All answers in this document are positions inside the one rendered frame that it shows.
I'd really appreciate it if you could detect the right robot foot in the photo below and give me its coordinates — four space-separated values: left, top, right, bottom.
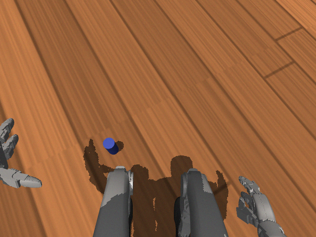
174 197 190 237

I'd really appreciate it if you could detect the can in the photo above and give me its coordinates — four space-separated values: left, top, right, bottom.
103 138 119 155

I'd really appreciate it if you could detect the left robot hand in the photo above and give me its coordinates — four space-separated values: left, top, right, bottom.
0 118 42 188

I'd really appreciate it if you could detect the right robot arm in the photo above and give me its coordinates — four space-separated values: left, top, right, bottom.
257 221 287 237

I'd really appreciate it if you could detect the right robot hand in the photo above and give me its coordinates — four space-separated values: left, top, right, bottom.
236 176 276 228

